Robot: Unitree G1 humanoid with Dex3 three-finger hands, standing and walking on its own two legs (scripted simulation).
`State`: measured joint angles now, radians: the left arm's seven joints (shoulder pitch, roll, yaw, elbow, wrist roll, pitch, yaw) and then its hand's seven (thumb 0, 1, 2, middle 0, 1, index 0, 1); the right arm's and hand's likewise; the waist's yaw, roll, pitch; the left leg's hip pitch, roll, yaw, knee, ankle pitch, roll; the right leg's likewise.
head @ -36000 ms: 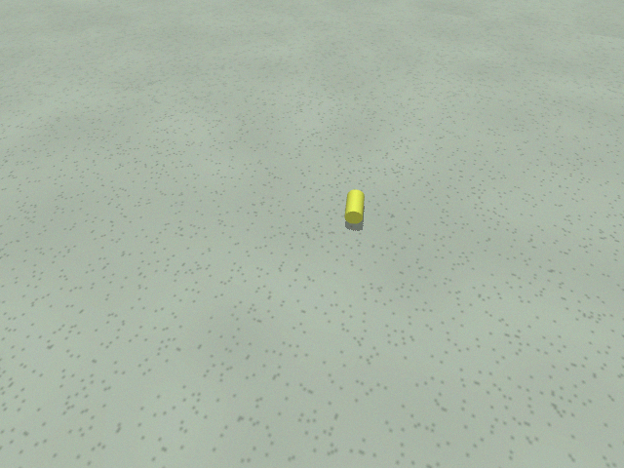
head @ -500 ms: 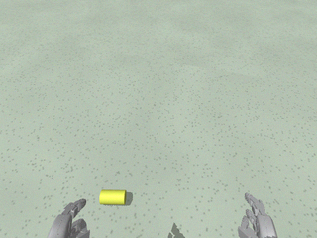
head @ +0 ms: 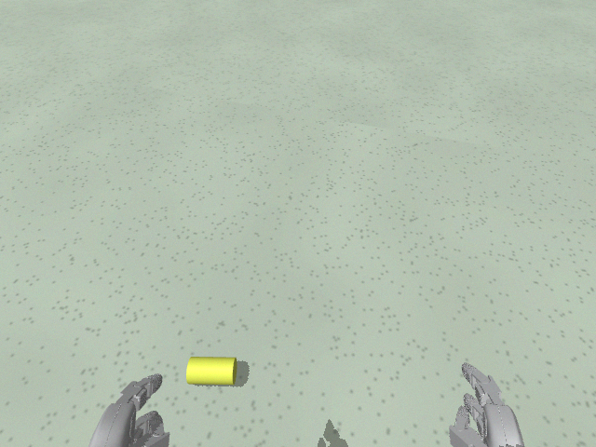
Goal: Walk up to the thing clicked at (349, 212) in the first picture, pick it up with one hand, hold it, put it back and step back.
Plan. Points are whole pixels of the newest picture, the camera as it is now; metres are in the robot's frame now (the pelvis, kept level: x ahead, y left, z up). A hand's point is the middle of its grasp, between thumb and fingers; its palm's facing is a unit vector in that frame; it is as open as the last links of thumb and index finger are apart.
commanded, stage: stand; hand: left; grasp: from above
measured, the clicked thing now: (212, 370) +0.47 +0.27 -0.67
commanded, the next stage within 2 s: none
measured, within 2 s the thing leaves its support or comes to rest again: neither
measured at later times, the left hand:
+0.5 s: hand out of the picture +0.07 +0.24 -0.10, palm faces +0.04 -0.94 -0.33, open 7.4 cm
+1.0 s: hand out of the picture +0.02 +0.25 -0.10, palm faces +0.03 -0.94 -0.34, open 7.3 cm
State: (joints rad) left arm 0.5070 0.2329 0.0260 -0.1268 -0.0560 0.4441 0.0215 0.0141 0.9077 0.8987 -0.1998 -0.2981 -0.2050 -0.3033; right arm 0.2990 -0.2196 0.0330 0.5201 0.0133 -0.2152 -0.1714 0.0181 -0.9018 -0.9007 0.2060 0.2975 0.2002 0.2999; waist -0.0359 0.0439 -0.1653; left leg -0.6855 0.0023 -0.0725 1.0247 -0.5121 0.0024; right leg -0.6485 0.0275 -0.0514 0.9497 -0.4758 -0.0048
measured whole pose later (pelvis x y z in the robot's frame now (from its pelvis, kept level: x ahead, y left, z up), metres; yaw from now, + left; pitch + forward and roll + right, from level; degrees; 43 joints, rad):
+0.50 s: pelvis -0.01 +0.01 +0.05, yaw +0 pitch -3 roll +0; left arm 0.22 0.28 0.04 0.90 0.04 0.03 0.04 0.01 0.91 0.90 -0.20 -0.30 -0.21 -0.30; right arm 0.21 -0.28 -0.05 0.96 -0.05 -0.01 -0.02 0.01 -0.90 -0.90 0.20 0.30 0.20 0.30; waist 0.02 0.00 0.04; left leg -0.24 -0.03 -0.03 0.60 -0.31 0.02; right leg -0.24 -0.02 0.00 0.59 -0.31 0.01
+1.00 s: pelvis -0.02 +0.01 +0.07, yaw +0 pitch -5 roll +0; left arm 0.17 0.30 0.03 1.14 0.03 0.01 0.03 0.01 0.91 0.90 -0.20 -0.30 -0.21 -0.30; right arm 0.15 -0.29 -0.04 1.11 -0.03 0.00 -0.02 0.01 -0.90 -0.90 0.21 0.30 0.20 0.30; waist 0.02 0.01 0.06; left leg -0.10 -0.04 -0.03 0.36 -0.18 0.02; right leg -0.11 -0.03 0.00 0.37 -0.18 0.02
